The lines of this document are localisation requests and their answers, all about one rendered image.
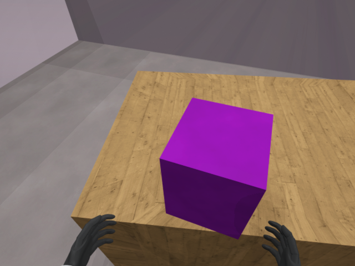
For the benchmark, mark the robot left hand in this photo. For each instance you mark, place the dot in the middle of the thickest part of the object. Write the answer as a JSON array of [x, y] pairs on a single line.
[[87, 240]]

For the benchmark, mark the pedestal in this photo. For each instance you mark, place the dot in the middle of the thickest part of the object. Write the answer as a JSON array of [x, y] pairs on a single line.
[[310, 183]]

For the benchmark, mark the robot right hand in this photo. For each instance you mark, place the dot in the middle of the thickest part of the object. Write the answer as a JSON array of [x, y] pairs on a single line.
[[287, 254]]

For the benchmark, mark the carton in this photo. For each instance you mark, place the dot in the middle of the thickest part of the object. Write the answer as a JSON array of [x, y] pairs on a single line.
[[214, 168]]

